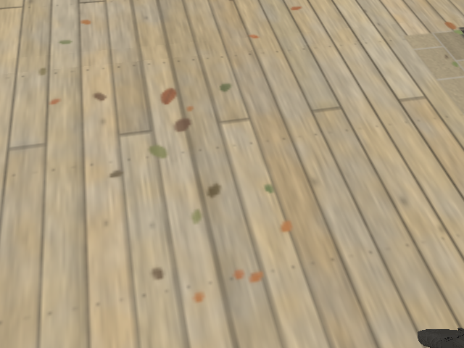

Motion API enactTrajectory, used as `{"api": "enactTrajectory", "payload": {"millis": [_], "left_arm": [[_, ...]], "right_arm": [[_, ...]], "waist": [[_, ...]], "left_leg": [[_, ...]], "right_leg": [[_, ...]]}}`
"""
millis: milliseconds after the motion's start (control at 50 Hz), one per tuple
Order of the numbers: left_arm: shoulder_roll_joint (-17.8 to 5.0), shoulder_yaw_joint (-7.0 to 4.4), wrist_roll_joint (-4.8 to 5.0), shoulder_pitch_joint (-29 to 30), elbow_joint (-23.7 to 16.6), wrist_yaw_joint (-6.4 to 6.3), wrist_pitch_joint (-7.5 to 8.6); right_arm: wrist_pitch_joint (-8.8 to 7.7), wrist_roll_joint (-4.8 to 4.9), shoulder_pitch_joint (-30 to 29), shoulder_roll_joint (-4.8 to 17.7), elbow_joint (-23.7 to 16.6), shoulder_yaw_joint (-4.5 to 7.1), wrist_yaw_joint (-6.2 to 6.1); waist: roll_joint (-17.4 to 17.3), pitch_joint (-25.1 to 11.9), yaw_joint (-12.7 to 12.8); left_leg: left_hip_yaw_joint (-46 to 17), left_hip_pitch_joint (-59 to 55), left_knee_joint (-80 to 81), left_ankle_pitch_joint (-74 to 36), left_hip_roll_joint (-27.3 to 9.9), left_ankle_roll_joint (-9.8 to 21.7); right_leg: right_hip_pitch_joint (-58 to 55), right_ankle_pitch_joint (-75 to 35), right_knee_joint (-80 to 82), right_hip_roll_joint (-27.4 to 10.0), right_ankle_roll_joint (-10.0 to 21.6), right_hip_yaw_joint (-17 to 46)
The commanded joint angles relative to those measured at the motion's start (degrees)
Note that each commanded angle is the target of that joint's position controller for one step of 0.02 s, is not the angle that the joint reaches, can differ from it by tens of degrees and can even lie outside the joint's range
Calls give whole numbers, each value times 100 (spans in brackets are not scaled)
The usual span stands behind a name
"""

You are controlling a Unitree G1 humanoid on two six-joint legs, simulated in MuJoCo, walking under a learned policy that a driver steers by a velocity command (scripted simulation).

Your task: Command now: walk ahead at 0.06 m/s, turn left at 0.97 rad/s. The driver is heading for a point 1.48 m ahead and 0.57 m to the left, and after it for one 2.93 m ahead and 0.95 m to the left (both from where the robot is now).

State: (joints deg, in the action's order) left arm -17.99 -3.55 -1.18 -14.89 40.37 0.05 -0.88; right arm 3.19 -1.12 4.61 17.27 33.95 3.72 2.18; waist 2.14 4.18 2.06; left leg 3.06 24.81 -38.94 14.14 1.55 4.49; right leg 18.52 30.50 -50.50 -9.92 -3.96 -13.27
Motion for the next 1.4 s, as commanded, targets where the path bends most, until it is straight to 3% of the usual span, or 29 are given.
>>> {"api": "enactTrajectory", "payload": {"millis": [20, 60, 100, 160, 280, 360, 380, 400, 420, 440, 480, 620, 760, 780, 800, 820, 840, 880, 900, 980, 1100, 1220, 1260, 1300, 1320, 1340, 1360, 1380, 1400], "left_arm": [[-551, -102, -65, 170, -779, -64, -146], [-512, -95, -8, 304, -714, -131, -83], [-571, -120, -107, 96, -556, -141, -134], [-363, -50, -36, 218, -564, -114, -169], [-337, 3, 31, 616, -654, -138, -118], [-390, -10, 102, 265, -545, -225, -42], [-464, -41, 78, 22, -478, -293, -7], [-934, -141, 18, 19, -517, -369, 12], [-1397, -220, -44, 521, -719, -337, -11], [-1024, -144, -80, 719, -738, -298, -44], [-499, 14, -43, 1116, -816, -261, -45], [-660, -93, -20, 162, -470, -205, 51], [-859, -167, 41, 184, -187, -20, -53], [-818, -152, 101, 102, -115, -11, -69], [-541, -89, 85, -175, -106, 15, -61], [13, 83, 23, -156, -415, 50, -57], [-386, 3, -13, 212, -376, -29, -154], [-658, -111, -53, 398, -301, 120, -176], [-736, -161, -52, 433, -256, 201, -148], [-520, -151, -108, 423, -65, 322, 44], [-343, -98, -44, 1008, -201, 322, 147], [-399, -65, -3, 1396, -475, 334, 233], [-425, -76, -9, 1026, -431, 286, 271], [-801, -252, -104, -968, 173, 97, 374], [-1613, -426, -240, -2050, 314, 0, 416], [-1491, -357, -185, -1848, 314, 55, 467], [-1102, -253, -157, -1066, 205, 83, 435], [-825, -188, -89, -720, 130, 113, 446], [-676, -134, -55, -516, 127, 123, 465]], "right_arm": [[-67, 76, 1375, 1590, -130, 522, -183], [11, 54, 576, 1143, -195, 393, -244], [18, 66, 302, 866, -276, 305, -221], [-38, 23, 571, 1014, -139, 378, -136], [-2, -28, 724, 1115, -41, 457, -50], [1, 10, 474, 1063, -32, 462, -8], [-18, 81, 384, 969, -35, 430, -32], [-55, 138, 686, 589, -39, 337, -75], [-64, 116, 725, 546, -99, 351, -128], [-57, -142, 629, 1098, 7, 477, -124], [8, -111, 994, 941, 213, 470, -3], [102, 46, 579, 543, 153, 210, 49], [24, 97, 759, 325, 311, 0, -85], [-40, 9, 891, 358, 396, -23, -128], [-113, -96, 907, 664, 391, 12, -157], [-160, -14, 643, 1275, 219, 90, -172], [-186, 17, 1343, 1188, 495, 162, -195], [-167, -48, 1154, 760, 684, 9, -160], [-190, -54, 1005, 711, 695, -26, -174], [-497, 43, 1288, 694, 879, -17, -180], [-714, 53, 1545, 765, 1061, 42, -195], [-819, 29, 1617, 993, 1181, 114, -184], [-814, 20, 1530, 1041, 1227, 122, -163], [-835, -60, 1454, 869, 1293, 48, -146], [-888, 27, 1411, 322, 972, -126, -133], [-940, 35, 1071, 309, 821, -119, -155], [-925, -23, 960, 488, 843, -79, -132], [-936, -68, 948, 564, 901, -78, -52], [-910, -99, 1084, 534, 960, -87, 19]], "waist": [[-1119, -1246, -695], [-974, -607, -295], [-902, -735, -148], [-543, -917, -214], [-821, -881, -383], [-1024, -810, -149], [-911, -763, 34], [-3, -882, -114], [1301, -667, -174], [548, -359, -264], [282, -329, -536], [658, -558, -6], [1026, -724, -196], [772, -715, -307], [-87, -926, -214], [-1628, -787, -49], [-1309, -1058, -623], [-1263, -306, -505], [-1501, 12, -448], [-940, -59, -389], [-948, 94, -521], [-773, 383, -520], [-680, 332, -285], [13, -685, 680], [1558, -1539, 1080], [1611, -1289, 845], [677, -664, 410], [119, -591, 200], [63, -537, -50]], "left_leg": [[-3319, -2512, 1822, -2576, -1997, 1538], [-2563, -1677, 1983, -1632, -1261, 1065], [-2328, -1301, 1939, -1924, -954, 957], [-2572, -1291, 1863, -1776, -846, 956], [-3465, -1122, 1920, -603, -665, 835], [-3837, -593, 1835, -477, -370, 410], [-3713, -175, 1685, 77, -104, 110], [-3029, 421, 842, 1510, 428, -288], [-1345, 1158, -826, 1782, 1317, -512], [-1231, 1014, -1735, 1388, 610, -580], [-1051, 664, -2706, 859, 493, -580], [-688, 835, -2065, 1130, 344, -799], [-77, -1206, 1127, 595, 328, -446], [-204, -1770, 2170, -360, 249, -372], [-1356, -2599, 2537, -590, -602, -229], [-3014, -2585, 2377, -2794, -2114, 418], [-2851, -2436, 2275, -1610, -2138, 1026], [-2728, -2294, 3055, 2420, -1564, 821], [-2681, -2255, 3319, 2732, -1359, 674], [-2315, -2540, 3428, 1898, -1217, 664], [-2121, -2199, 3569, 1621, -1351, 801], [-1932, -1778, 3671, 1418, -1601, 813], [-1689, -1570, 3366, 714, -1551, 781], [-834, -609, 643, -1920, -891, 557], [-253, 899, -1938, -827, -192, 225], [-951, 2110, -3050, 1176, 485, 269], [-1179, 2549, -3593, 662, 28, 365], [-1067, 2341, -3442, 174, -299, 353], [-901, 2032, -3126, -50, -548, 271]], "right_leg": [[2259, 723, -2096, 516, -180, 1403], [1961, -327, -1448, 418, -57, 1537], [1452, -639, -1282, 596, -9, 1501], [1242, -636, -640, 818, 44, 1612], [768, -819, 501, 1272, 229, 1830], [-497, -1021, 1958, 1520, 400, 1831], [-1150, -1392, 2865, 1344, 460, 1880], [-1783, -724, 3643, 136, 717, 2896], [-1442, -167, 4197, -1210, 1282, 4484], [-767, -876, 4046, -1211, 1494, 3969], [-496, -2160, 3651, -535, 1356, 2713], [-1776, -4358, 3003, -456, 1583, 1945], [-1170, -4829, 2342, -351, 1379, 1538], [-833, -4457, 2107, -263, 1103, 1411], [-96, -3158, 1500, 9, 711, 1151], [972, -11, 940, 820, 304, 663], [804, 424, 199, 724, 352, 1201], [1596, -285, -161, 670, 487, 1293], [1840, -659, -199, 681, 480, 1236], [2116, -1616, -203, 655, 376, 1207], [2074, -2125, 730, 578, 174, 1197], [1163, -1954, 1663, 578, 536, 1087], [291, -1788, 1999, 746, 737, 898], [-2417, -1246, 2160, 941, 941, 997], [-3765, 1578, 3092, -650, 1326, 3412], [-3521, 2634, 4167, -1120, 1373, 5749], [-2954, 2064, 3859, -1128, 1334, 5125], [-2455, 1343, 3733, -901, 1311, 4350], [-1992, 956, 3911, -635, 1257, 3818]]}}
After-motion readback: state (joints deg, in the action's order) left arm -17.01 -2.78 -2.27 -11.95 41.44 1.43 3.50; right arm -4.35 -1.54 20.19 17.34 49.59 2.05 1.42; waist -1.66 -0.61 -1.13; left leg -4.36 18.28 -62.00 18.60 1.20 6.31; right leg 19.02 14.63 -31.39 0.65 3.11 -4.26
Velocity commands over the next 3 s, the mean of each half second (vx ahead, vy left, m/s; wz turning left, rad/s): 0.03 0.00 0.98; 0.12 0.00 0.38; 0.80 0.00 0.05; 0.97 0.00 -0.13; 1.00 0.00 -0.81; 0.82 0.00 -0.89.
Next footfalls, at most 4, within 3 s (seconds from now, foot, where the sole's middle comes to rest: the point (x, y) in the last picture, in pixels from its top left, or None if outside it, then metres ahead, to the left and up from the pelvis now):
0.38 right None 0.14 -0.11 -0.75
0.80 left None -0.02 0.06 -0.75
1.30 right None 0.32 0.02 -0.75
1.78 left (83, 295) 0.57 0.44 -0.75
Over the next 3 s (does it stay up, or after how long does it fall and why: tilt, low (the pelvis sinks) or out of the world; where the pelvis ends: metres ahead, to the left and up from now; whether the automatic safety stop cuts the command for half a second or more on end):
stays up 1.45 0.70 0.01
